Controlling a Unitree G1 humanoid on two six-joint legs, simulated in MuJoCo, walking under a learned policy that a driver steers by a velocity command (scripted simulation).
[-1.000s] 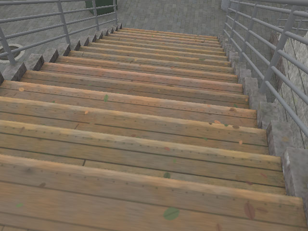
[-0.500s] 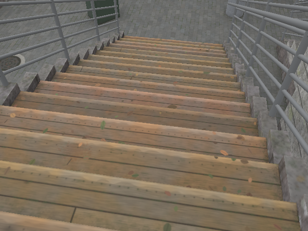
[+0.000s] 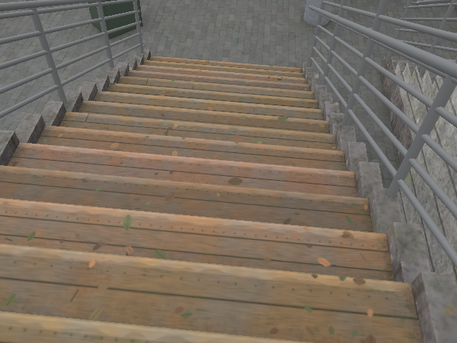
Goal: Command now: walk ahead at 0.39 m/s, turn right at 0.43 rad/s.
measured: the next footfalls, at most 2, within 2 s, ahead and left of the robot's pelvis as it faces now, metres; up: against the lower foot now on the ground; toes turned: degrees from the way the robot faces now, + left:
right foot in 0.42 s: +0.10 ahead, -0.12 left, +0.00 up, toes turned -17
left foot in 0.90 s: +0.09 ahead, +0.06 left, +0.00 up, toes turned -22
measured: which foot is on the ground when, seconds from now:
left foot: down 0.00-0.44, up 0.46-0.88, down 0.90-1.00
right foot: up 0.00-0.40, down 0.42-0.90, up 0.92-1.00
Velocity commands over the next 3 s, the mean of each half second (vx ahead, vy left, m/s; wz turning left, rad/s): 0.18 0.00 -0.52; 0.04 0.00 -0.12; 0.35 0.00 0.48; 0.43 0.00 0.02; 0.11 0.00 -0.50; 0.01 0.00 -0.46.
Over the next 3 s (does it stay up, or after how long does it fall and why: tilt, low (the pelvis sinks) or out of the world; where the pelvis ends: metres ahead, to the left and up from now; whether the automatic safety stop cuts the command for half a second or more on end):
stays up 0.40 0.06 -0.16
